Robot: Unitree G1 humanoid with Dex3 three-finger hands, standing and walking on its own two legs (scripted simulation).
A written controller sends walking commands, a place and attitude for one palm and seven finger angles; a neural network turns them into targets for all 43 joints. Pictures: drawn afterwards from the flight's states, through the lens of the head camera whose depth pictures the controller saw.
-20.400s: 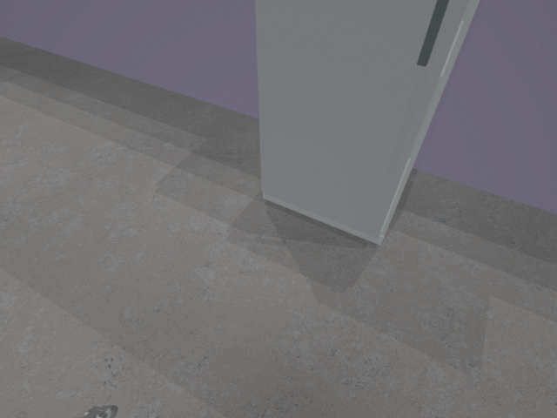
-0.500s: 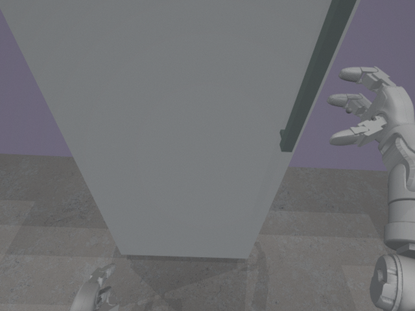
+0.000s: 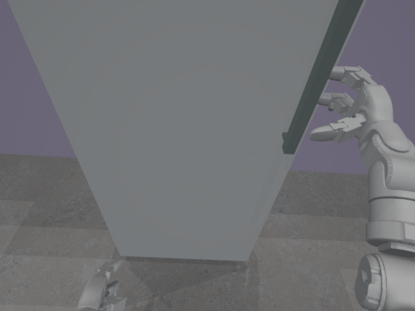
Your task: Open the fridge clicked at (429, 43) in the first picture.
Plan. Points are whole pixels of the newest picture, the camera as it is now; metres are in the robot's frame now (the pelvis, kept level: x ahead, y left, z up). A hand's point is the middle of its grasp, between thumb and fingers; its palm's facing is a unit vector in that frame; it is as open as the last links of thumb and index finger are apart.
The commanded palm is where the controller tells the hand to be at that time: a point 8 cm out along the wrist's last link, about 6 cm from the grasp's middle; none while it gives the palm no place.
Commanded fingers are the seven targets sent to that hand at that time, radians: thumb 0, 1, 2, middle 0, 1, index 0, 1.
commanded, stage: feel for the door with the fingertips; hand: right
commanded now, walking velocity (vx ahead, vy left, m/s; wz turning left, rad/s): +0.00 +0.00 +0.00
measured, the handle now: (310, 84) +0.47 -0.16 +0.25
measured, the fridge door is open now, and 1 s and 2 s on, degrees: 0 0 0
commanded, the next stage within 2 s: slide the fingers in behind the handle in 0.30 s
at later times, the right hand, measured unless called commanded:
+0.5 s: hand (330, 104) +0.43 -0.19 +0.23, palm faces +0.02 +1.00 -0.05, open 13.8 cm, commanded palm +0.40 -0.23 +0.23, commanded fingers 0.00 0.50 -0.30 0.30 1.20 0.30 1.20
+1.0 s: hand (319, 105) +0.42 -0.17 +0.23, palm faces -0.01 +1.00 -0.03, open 14.0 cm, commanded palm +0.39 -0.22 +0.23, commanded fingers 0.00 0.50 -0.30 0.30 1.20 0.30 1.20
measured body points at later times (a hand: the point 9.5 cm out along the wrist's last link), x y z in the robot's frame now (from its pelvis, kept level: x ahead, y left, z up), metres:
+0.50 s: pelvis -0.01 +0.00 +0.00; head +0.00 +0.02 +0.45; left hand +0.12 +0.25 -0.11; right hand +0.42 -0.24 +0.24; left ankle +0.06 +0.12 -0.74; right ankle -0.09 -0.10 -0.74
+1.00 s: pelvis +0.00 +0.00 +0.00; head -0.01 +0.02 +0.45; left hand +0.15 +0.23 -0.09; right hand +0.42 -0.22 +0.23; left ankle +0.06 +0.12 -0.74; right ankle -0.09 -0.10 -0.74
